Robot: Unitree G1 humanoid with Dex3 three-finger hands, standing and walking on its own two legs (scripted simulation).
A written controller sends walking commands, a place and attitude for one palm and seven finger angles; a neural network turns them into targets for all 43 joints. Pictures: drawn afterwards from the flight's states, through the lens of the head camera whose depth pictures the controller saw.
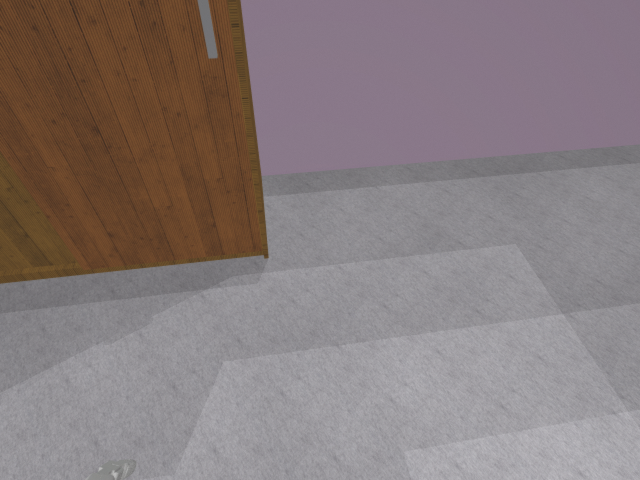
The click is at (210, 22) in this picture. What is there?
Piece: wardrobe's sliding door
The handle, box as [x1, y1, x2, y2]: [198, 0, 217, 58]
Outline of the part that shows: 198,0 208,57 217,57 207,0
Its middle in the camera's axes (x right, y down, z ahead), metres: -0.27 -0.56 +0.85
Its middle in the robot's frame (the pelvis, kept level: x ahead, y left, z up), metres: +1.03 +0.33 +0.23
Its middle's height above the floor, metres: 1.00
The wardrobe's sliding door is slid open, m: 0.00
